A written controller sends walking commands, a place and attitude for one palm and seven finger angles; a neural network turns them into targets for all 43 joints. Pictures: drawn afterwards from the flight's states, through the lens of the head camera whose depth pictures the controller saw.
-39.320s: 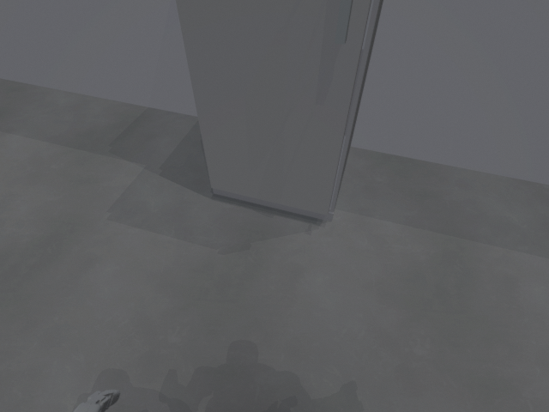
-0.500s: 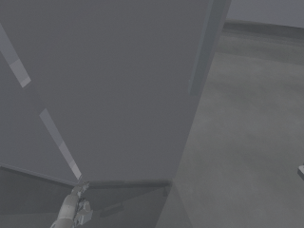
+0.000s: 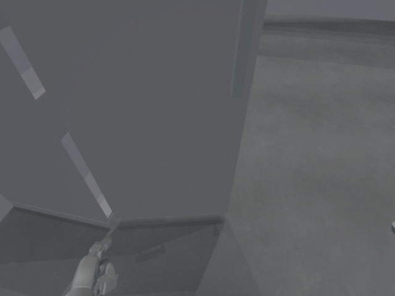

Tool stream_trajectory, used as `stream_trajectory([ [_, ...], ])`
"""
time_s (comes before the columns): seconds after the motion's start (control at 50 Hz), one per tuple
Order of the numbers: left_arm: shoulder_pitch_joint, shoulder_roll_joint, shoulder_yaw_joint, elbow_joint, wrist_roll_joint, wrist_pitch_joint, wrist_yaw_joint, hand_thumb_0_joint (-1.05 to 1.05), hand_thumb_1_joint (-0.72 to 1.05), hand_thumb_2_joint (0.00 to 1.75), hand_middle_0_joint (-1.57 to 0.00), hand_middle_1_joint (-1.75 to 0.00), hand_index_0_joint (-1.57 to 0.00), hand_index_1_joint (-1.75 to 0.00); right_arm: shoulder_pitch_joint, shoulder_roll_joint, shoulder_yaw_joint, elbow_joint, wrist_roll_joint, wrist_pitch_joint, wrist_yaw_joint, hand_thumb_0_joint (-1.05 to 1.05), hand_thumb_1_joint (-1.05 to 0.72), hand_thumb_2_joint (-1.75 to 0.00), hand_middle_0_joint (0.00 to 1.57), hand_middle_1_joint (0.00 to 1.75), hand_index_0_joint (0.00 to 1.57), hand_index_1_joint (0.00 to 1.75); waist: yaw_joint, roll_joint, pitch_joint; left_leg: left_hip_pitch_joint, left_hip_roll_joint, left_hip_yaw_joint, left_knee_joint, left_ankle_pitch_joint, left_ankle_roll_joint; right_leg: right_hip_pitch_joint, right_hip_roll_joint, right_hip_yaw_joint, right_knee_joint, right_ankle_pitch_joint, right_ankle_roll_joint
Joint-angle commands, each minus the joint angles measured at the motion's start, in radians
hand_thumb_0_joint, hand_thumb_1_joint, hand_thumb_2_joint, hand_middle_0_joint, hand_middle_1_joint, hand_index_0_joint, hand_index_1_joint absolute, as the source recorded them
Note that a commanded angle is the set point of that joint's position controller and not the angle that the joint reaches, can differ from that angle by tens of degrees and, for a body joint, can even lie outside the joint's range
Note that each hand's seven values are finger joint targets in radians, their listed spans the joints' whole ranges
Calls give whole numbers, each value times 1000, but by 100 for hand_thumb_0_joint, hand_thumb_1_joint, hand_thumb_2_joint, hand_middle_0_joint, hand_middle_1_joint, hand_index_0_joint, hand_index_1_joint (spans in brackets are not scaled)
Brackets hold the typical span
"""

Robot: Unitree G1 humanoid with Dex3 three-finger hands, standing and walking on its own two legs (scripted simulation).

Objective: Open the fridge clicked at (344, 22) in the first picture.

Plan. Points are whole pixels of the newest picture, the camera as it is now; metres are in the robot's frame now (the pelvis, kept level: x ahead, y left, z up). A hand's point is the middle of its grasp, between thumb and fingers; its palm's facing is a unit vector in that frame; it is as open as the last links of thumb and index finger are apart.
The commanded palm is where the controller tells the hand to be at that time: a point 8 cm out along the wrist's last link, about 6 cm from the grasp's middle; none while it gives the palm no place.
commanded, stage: step back with the hand held close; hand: right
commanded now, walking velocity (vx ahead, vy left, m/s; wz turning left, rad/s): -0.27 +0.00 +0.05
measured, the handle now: (243, 22) +0.61 -0.08 +0.28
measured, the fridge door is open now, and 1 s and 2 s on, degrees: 74 74 74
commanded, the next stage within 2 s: stop stepping back and stand still in 0.36 s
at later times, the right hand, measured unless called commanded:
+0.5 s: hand out of the picture +0.08 -0.30 +0.19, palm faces +0.48 +0.78 -0.40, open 7.4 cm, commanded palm -0.01 -0.33 +0.18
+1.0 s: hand out of the picture -0.05 -0.32 +0.18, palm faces +0.38 +0.84 -0.38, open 7.4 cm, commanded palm -0.11 -0.37 +0.18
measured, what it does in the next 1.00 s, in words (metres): walks backwards: left foot, then right foot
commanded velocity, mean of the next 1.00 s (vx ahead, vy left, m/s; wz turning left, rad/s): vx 0.01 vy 0.04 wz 0.04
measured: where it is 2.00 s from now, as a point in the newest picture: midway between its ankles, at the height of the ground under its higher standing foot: outside the picture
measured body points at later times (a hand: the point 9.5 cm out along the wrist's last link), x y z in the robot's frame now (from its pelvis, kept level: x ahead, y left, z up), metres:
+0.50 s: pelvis -0.12 -0.02 -0.02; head -0.13 -0.07 +0.43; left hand +0.05 +0.20 -0.08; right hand +0.04 -0.34 +0.21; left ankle -0.15 +0.12 -0.66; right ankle +0.10 -0.10 -0.73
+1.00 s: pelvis -0.25 -0.07 +0.01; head -0.27 -0.11 +0.46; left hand -0.10 +0.14 -0.05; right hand -0.08 -0.37 +0.20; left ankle -0.21 +0.02 -0.67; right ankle -0.21 -0.19 -0.73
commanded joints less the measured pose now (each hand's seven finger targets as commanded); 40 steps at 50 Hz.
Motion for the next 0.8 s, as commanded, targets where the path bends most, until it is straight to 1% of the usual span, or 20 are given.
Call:
stream_trajectory([
  [0.0,-103,125,54,-150,7,-81,9,0,90,90,-20,-30,-20,-30,-61,-239,-151,-306,5,-101,-26,0,-90,-90,20,30,20,30,7,-45,-124,98,33,-55,-60,-85,36,-38,-68,73,-176,-255,-23],
  [0.1,-81,146,65,-136,11,-103,9,0,90,90,-20,-30,-20,-30,-34,-211,-160,-261,-14,-120,-30,0,-90,-90,20,30,20,30,5,-95,-68,91,31,-94,-36,-336,52,-204,-93,99,-155,-528,-32],
  [0.18,-57,115,60,-91,15,-108,2,0,90,90,-20,-30,-20,-30,-121,-230,-128,-293,6,-129,-38,0,-90,-90,20,30,20,30,32,52,-67,-240,108,-111,-143,-276,88,145,-29,28,39,-200,28],
  [0.26,-46,129,63,-79,16,-110,12,0,90,90,-20,-30,-20,-30,-96,-251,-150,-239,9,-132,-49,0,-90,-90,20,30,20,30,31,38,-65,-343,100,-85,-139,-436,68,165,-58,67,55,-319,22],
  [0.3,-54,140,64,-87,12,-112,11,0,90,90,-20,-30,-20,-30,-108,-235,-141,-258,3,-134,-45,0,-90,-90,20,30,20,30,34,-53,-47,-272,39,-44,7,-436,55,25,-115,165,-82,-504,6],
  [0.34,-104,158,80,-109,25,-123,7,0,90,90,-20,-30,-20,-30,-133,-243,-174,-295,-4,-130,-30,0,-90,-90,20,30,20,30,13,-357,-100,155,-142,58,582,-258,12,-394,-290,371,-510,-757,-62],
  [0.36,-120,128,87,-106,35,-130,5,0,90,90,-20,-30,-20,-30,-187,-310,-210,-333,-3,-136,-25,0,-90,-90,20,30,20,30,-2,-342,-130,189,-145,18,786,-278,13,-420,-320,396,-532,-621,-66],
  [0.4,-110,104,106,-82,25,-149,-20,0,90,90,-20,-30,-20,-30,-153,-289,-207,-344,23,-139,-11,0,-90,-90,20,30,20,30,-17,-185,-210,104,-137,8,823,-315,21,-232,-273,234,-432,-417,-49],
  [0.42,-116,116,115,-79,14,-157,-35,0,90,90,-20,-30,-20,-30,-80,-273,-198,-326,29,-135,-12,0,-90,-90,20,30,20,30,-26,-174,-226,61,-145,45,750,-317,26,-113,-236,156,-407,-384,-31],
  [0.5,-116,75,78,-85,-6,-157,-50,0,90,90,-20,-30,-20,-30,93,-273,-198,-361,61,-95,-15,0,-90,-90,20,30,20,30,-28,-277,-246,154,-149,181,228,-424,89,33,-145,-13,-416,-399,136],
  [0.52,-116,73,71,-80,-6,-153,-45,0,90,90,-20,-30,-20,-30,72,-300,-214,-382,65,-95,-14,0,-90,-90,20,30,20,30,-28,-227,-208,107,-94,119,-45,-462,121,72,-96,-86,-247,-329,161],
  [0.54,-96,69,68,-59,-10,-143,-44,0,90,90,-20,-30,-20,-30,44,-332,-226,-393,54,-93,-18,0,-90,-90,20,30,20,30,-14,55,-160,-112,121,-117,-267,-474,182,148,15,-199,202,-233,173],
  [0.56,-100,98,82,-38,2,-135,-49,0,90,90,-20,-30,-20,-30,12,-354,-245,-393,49,-86,-28,0,-90,-90,20,30,20,30,-19,292,-38,-411,396,-510,-415,-545,268,85,37,-17,647,-234,123],
  [0.58,-98,103,68,-4,12,-119,-54,0,90,90,-20,-30,-20,-30,-105,-327,-192,-427,61,-78,-22,0,-90,-90,20,30,20,30,26,222,21,-376,389,-391,-356,-351,291,-101,42,30,893,-182,107],
  [0.6,-93,111,58,-6,18,-115,-56,0,90,90,-20,-30,-20,-30,-158,-355,-224,-388,67,-64,-22,0,-90,-90,20,30,20,30,50,165,-72,-324,394,-283,-248,-134,305,-111,-10,62,1006,-165,92],
  [0.62,-95,84,49,-13,-7,-125,-40,0,90,90,-20,-30,-20,-30,-195,-217,-105,-267,65,-40,-1,0,-90,-90,20,30,20,30,22,196,-6,-188,288,-285,-253,-215,232,-193,-42,66,830,-117,73],
  [0.64,-111,126,63,-31,-5,-147,-30,0,90,90,-20,-30,-20,-30,-239,-214,-78,-236,48,-32,1,0,-90,-90,20,30,20,30,40,186,112,-210,266,-354,-266,-231,208,-162,-87,75,652,-80,66],
  [0.66,-142,114,51,-32,-3,-144,-21,0,90,90,-20,-30,-20,-30,-336,-230,-73,-259,39,-30,-1,0,-90,-90,20,30,20,30,37,112,128,-277,270,-309,-238,-313,186,-32,-135,61,454,-132,53],
  [0.74,-68,119,42,6,16,-145,19,0,90,90,-20,-30,-20,-30,-432,-129,42,-74,-1,-14,-40,0,-90,-90,20,30,20,30,50,-94,44,-223,135,-116,3,-458,144,270,-37,-102,-52,-268,11],
  [0.78,-75,154,39,-62,5,-161,19,0,90,90,-20,-30,-20,-30,-458,-142,39,-224,-2,-41,-50,0,-90,-90,20,30,20,30,49,-422,37,-401,-31,48,451,-383,50,331,-367,453,-378,-561,-100],
])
